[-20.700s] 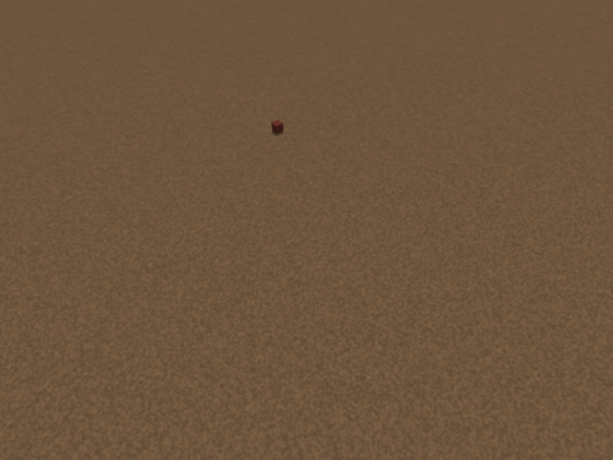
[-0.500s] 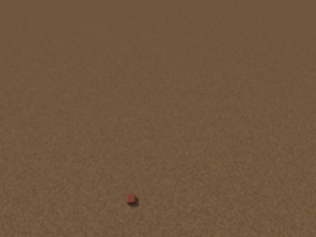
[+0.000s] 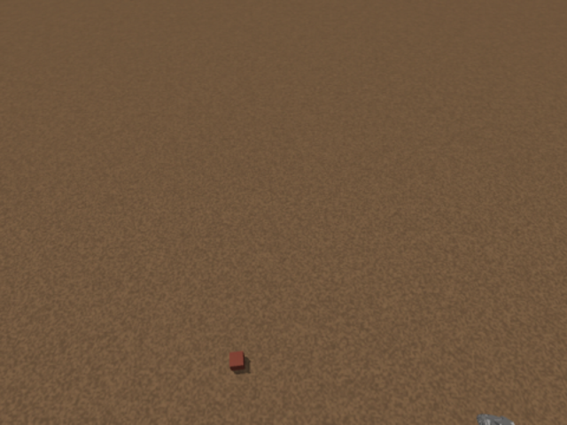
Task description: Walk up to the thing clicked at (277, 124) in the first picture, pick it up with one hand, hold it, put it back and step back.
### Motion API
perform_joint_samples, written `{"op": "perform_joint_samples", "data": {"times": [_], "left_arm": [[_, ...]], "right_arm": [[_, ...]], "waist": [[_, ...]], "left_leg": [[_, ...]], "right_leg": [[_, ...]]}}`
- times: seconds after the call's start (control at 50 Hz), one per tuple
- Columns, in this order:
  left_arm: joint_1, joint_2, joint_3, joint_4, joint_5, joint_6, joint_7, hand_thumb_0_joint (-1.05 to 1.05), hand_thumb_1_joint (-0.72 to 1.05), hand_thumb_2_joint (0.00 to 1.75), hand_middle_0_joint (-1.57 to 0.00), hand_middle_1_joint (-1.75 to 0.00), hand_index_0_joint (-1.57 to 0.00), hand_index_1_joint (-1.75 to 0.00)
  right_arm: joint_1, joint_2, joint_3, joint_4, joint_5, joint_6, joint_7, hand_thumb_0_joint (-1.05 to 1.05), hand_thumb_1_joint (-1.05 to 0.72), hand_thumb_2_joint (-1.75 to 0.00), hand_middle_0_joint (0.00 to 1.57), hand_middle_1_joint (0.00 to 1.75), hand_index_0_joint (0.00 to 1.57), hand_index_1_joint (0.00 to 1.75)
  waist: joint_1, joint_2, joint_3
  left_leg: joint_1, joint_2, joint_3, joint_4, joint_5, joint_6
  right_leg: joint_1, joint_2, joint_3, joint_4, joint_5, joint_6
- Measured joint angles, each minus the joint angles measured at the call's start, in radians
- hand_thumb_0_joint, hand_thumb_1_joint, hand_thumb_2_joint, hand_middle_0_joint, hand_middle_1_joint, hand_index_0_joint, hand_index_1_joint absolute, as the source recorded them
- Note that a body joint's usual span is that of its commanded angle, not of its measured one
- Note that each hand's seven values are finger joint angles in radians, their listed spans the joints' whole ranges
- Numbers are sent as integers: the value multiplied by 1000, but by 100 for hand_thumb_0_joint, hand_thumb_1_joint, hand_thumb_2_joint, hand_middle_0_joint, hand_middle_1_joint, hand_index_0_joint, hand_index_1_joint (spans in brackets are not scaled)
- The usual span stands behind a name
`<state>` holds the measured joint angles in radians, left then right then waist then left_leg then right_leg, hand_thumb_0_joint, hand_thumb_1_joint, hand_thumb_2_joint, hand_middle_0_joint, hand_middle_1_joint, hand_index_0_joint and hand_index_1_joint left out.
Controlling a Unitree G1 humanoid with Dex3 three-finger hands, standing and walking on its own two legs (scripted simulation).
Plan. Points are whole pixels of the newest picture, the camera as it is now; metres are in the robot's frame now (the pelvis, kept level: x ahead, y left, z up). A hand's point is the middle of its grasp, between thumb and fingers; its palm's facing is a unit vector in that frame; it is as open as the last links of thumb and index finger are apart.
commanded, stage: walk up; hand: left
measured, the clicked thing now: (237, 360) +0.43 +0.20 -0.76
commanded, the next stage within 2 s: stand in 0.06 s
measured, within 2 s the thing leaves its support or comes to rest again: neither
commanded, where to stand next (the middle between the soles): +0.06 -0.04 m, yaw +1 degrees
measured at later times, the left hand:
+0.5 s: hand out of the picture +0.08 +0.25 -0.16, palm faces -0.04 -0.94 -0.33, open 7.4 cm
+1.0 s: hand out of the picture +0.06 +0.26 -0.16, palm faces -0.05 -0.94 -0.33, open 7.4 cm
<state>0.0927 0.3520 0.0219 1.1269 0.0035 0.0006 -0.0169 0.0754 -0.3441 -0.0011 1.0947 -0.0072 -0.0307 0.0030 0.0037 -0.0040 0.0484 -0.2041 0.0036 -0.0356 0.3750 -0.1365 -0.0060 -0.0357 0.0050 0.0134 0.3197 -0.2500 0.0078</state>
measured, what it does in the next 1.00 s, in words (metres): stands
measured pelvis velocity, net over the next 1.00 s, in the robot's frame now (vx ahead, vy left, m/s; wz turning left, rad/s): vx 0.00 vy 0.01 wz -0.02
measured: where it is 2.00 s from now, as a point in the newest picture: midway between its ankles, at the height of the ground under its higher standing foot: outside the picture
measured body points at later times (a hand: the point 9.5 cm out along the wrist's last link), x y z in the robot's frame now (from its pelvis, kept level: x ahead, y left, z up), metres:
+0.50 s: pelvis +0.00 +0.00 +0.00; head +0.01 +0.01 +0.45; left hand +0.08 +0.30 -0.13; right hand +0.08 -0.30 -0.13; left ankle +0.04 +0.12 -0.75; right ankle -0.05 -0.13 -0.75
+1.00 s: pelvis +0.00 +0.01 +0.00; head +0.01 +0.02 +0.45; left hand +0.07 +0.31 -0.14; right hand +0.07 -0.29 -0.13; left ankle +0.04 +0.12 -0.75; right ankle -0.05 -0.13 -0.75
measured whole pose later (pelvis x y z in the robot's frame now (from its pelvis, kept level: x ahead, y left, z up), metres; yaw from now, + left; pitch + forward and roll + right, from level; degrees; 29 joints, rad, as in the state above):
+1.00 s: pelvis +0.00 +0.01 +0.00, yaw -1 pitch -2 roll +0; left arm 0.14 0.36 0.01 1.12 0.01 0.00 -0.01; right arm 0.09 -0.34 -0.01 1.15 0.00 -0.01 0.01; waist 0.00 -0.02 0.06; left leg -0.18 -0.01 -0.01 0.33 -0.12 0.01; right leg -0.04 -0.01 0.04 0.32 -0.24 0.02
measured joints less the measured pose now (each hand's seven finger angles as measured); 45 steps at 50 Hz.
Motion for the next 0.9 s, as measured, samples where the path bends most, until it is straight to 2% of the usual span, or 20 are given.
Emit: {"op": "perform_joint_samples", "data": {"times": [0.9], "left_arm": [[39, 9, -15, -4, 6, -6, 7, 1, 91, 89, -21, -30, -20, -30]], "right_arm": [[18, 1, -5, 59, 2, 20, 7, 0, -90, -89, 20, 30, 21, 30]], "waist": [[-10, -14, 15]], "left_leg": [[20, -10, 24, -39, 21, 11]], "right_leg": [[-1, -15, 22, -8, 12, 13]]}}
